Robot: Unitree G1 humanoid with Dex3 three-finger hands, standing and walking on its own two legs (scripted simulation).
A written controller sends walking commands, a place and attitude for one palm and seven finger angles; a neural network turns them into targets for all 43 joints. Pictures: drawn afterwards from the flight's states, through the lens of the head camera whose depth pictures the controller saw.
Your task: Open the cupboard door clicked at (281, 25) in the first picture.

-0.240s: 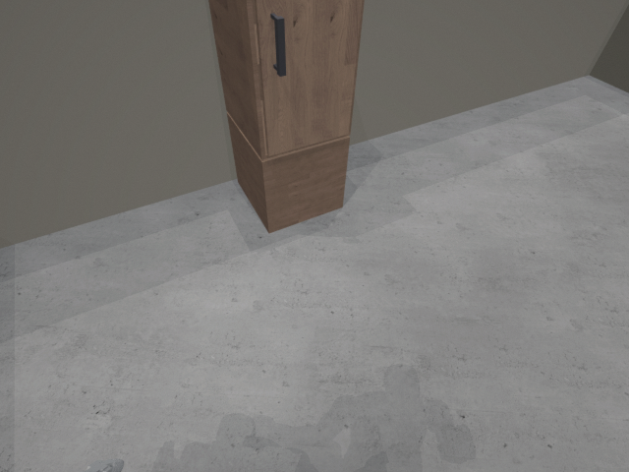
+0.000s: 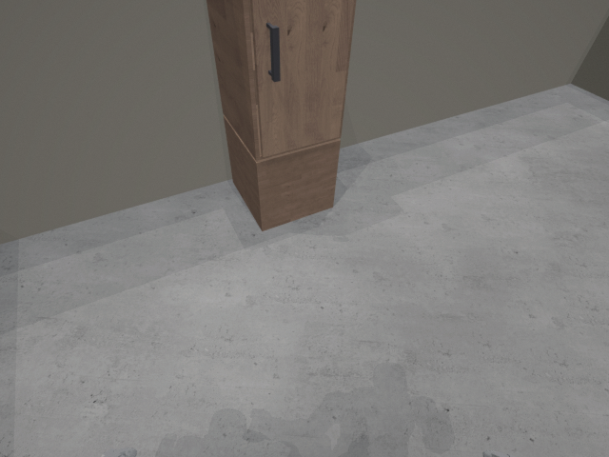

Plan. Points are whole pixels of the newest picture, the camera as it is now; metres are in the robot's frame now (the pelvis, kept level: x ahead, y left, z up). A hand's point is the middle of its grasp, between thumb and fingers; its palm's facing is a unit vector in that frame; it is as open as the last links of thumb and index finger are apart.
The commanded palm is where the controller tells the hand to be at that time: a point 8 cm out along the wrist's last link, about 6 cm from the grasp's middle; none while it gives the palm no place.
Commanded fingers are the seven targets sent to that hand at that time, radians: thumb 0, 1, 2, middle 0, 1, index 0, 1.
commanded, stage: stand and wait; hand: left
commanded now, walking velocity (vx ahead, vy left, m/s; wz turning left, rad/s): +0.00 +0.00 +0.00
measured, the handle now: (272, 52) +1.19 +0.17 +0.04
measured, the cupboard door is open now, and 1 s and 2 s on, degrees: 0 0 0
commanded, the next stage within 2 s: look at it before walking up in 0.62 s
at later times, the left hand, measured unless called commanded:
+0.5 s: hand out of the picture +0.05 +0.24 -0.16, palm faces -0.03 -0.94 -0.33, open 7.4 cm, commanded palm none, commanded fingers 0.00 0.90 0.90 -0.20 -0.30 -0.20 -0.30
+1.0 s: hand out of the picture +0.06 +0.24 -0.15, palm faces -0.03 -0.94 -0.33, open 7.4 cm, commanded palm none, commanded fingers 0.00 0.90 0.90 -0.20 -0.30 -0.20 -0.30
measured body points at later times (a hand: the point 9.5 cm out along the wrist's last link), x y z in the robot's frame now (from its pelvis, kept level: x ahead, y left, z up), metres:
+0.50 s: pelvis -0.01 -0.01 +0.00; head -0.01 +0.00 +0.45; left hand +0.05 +0.29 -0.13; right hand +0.05 -0.30 -0.13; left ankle -0.01 +0.11 -0.74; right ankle -0.01 -0.13 -0.74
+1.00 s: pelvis -0.01 -0.01 +0.01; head -0.01 +0.00 +0.45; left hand +0.07 +0.29 -0.13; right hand +0.07 -0.30 -0.13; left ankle -0.01 +0.11 -0.74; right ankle -0.01 -0.13 -0.74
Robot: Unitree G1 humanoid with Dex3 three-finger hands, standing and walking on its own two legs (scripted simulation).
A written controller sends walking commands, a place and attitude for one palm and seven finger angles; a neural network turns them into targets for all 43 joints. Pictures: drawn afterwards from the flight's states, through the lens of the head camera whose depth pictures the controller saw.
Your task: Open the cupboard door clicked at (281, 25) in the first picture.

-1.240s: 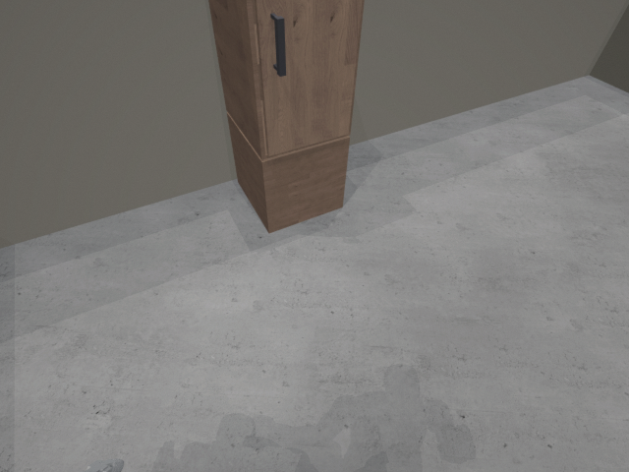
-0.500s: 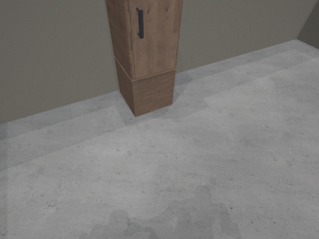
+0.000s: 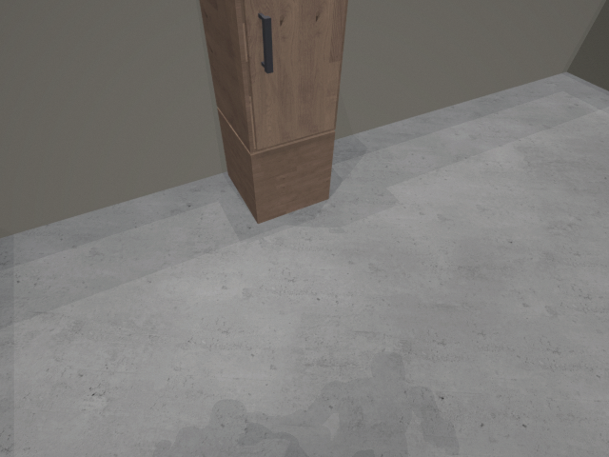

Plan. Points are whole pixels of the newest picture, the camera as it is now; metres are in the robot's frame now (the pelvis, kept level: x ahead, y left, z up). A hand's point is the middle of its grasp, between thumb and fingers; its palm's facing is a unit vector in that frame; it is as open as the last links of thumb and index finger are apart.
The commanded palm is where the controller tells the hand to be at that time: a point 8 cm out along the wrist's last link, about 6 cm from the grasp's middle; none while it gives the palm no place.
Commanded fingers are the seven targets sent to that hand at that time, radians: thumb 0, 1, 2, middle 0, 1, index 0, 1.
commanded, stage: look at it before walking up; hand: left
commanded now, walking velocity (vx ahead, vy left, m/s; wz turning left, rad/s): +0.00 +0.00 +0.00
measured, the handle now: (265, 43) +1.20 +0.19 +0.03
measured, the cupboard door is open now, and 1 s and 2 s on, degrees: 0 0 0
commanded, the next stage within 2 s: walk to a spot facing it in 0.20 s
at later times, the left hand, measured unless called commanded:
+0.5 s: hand out of the picture +0.07 +0.23 -0.17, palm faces -0.06 -0.95 -0.32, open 7.4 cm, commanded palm none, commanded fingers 0.00 0.90 0.90 -0.20 -0.30 -0.20 -0.30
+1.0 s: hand out of the picture +0.06 +0.17 -0.16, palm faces -0.19 -0.97 -0.18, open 7.4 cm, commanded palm none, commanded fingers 0.00 0.90 0.90 -0.20 -0.30 -0.20 -0.30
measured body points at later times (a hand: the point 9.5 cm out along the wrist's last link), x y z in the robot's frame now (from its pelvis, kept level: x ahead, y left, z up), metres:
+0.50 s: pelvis +0.00 -0.01 -0.01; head +0.01 +0.00 +0.44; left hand +0.07 +0.28 -0.14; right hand +0.08 -0.29 -0.14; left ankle +0.00 +0.12 -0.74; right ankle +0.00 -0.13 -0.74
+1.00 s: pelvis +0.07 -0.02 +0.00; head +0.09 -0.03 +0.45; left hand +0.07 +0.22 -0.15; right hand +0.10 -0.29 -0.14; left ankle +0.17 +0.11 -0.69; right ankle -0.01 -0.11 -0.74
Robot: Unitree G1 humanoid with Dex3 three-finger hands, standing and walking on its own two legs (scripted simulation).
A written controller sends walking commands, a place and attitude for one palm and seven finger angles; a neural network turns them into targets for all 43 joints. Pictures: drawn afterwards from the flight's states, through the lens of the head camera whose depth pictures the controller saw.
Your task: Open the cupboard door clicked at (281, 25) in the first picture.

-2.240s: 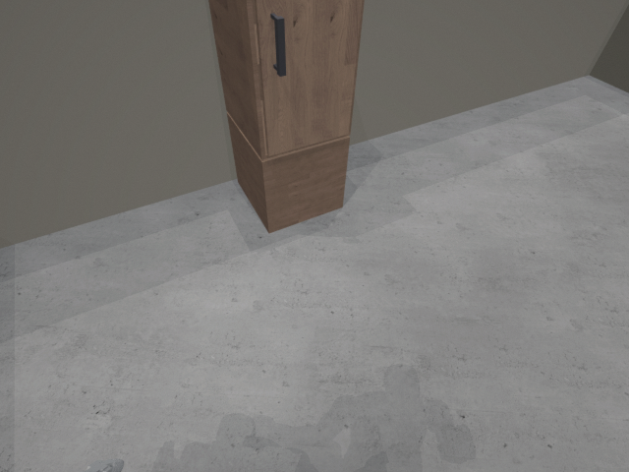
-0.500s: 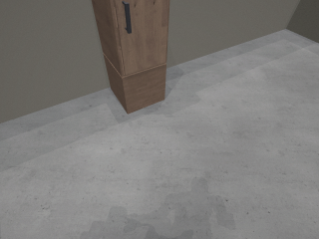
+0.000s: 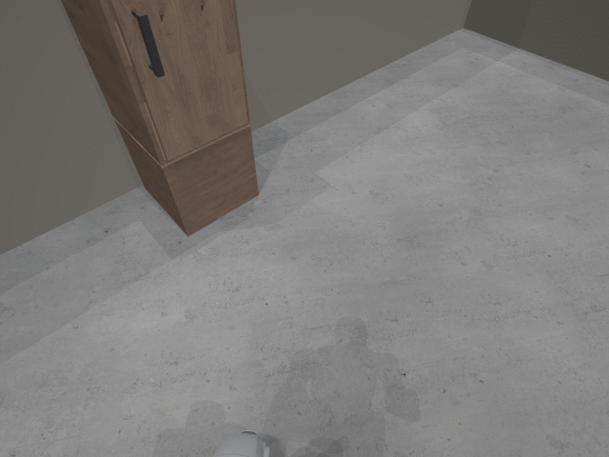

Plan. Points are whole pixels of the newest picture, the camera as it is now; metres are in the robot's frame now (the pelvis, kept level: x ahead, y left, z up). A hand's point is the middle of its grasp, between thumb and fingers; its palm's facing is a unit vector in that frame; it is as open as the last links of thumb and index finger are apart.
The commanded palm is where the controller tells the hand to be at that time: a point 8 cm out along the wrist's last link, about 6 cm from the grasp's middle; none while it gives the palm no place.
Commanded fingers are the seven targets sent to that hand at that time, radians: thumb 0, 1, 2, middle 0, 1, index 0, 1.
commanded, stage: walk to a spot facing it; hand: left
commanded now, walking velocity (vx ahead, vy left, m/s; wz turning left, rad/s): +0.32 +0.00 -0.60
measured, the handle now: (147, 44) +1.01 +0.54 +0.03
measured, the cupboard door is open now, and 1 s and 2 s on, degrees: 0 0 0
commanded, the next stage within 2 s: turn to face it in 1.44 s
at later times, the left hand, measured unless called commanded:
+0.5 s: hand (232, 313) +0.37 +0.18 -0.16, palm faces -0.35 -0.92 -0.19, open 7.4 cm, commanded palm none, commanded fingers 0.00 0.90 0.90 -0.20 -0.30 -0.20 -0.30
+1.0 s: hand (281, 261) +0.51 +0.11 -0.18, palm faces -0.41 -0.89 -0.21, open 7.2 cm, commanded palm none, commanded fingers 0.00 0.90 0.90 -0.20 -0.30 -0.20 -0.30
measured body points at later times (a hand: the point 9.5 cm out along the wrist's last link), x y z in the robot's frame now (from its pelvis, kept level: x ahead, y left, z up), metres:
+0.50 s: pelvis +0.18 +0.04 -0.01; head +0.21 +0.04 +0.44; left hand +0.39 +0.23 -0.15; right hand +0.02 -0.16 -0.14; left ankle +0.10 +0.15 -0.75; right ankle +0.24 -0.13 -0.69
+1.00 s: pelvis +0.38 -0.05 -0.01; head +0.39 -0.04 +0.44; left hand +0.53 +0.16 -0.16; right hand +0.34 -0.30 -0.15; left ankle +0.53 +0.03 -0.73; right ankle +0.30 -0.12 -0.75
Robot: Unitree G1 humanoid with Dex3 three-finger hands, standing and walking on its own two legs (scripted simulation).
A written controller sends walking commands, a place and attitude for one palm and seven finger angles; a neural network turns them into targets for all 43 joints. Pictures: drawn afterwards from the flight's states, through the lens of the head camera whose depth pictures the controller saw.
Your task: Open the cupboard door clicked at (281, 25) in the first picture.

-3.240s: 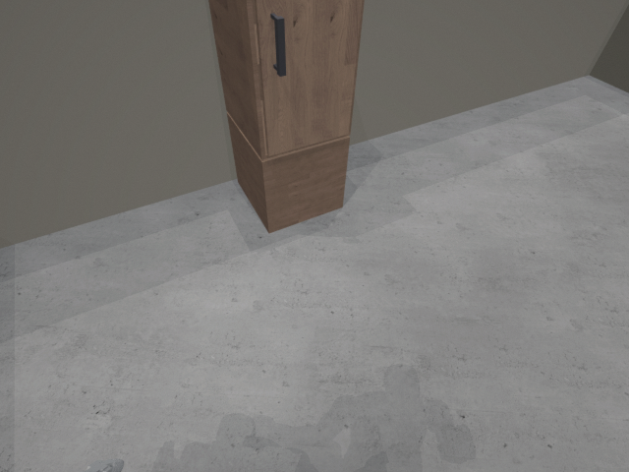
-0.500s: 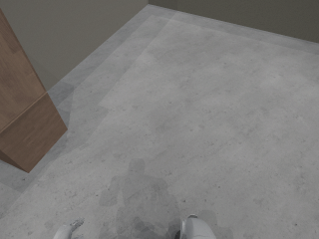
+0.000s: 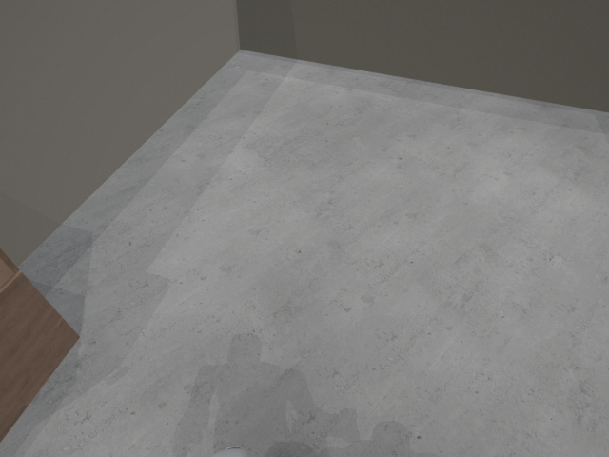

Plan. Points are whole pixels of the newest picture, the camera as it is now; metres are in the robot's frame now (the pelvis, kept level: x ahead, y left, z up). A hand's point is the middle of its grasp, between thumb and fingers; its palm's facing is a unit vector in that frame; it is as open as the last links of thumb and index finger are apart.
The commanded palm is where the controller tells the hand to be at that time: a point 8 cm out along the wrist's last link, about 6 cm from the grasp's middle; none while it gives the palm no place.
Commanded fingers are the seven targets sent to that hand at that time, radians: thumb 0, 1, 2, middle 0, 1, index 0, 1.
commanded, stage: walk to a spot facing it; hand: left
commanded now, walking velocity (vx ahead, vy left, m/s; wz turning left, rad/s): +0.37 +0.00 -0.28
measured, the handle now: out of the picture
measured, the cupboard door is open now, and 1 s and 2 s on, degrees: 0 0 0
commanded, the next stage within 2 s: turn to face it in 0.44 s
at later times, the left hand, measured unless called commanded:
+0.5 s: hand (227, 349) +0.33 +0.16 -0.17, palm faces -0.25 -0.95 -0.17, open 7.3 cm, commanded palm none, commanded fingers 0.00 0.90 0.90 -0.20 -0.30 -0.20 -0.30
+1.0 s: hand (264, 287) +0.47 +0.11 -0.18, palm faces -0.07 -0.99 -0.13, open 7.3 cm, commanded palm none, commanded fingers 0.00 0.90 0.90 -0.20 -0.30 -0.20 -0.30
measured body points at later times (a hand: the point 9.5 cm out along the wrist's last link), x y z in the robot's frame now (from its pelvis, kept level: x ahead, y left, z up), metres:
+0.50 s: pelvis +0.21 -0.01 +0.00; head +0.25 -0.01 +0.45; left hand +0.34 +0.21 -0.16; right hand +0.06 -0.19 -0.15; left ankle +0.10 +0.13 -0.73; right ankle +0.30 -0.15 -0.70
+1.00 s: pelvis +0.33 -0.04 -0.01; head +0.35 -0.02 +0.44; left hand +0.47 +0.16 -0.16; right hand +0.35 -0.29 -0.15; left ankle +0.39 +0.05 -0.73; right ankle +0.32 -0.14 -0.73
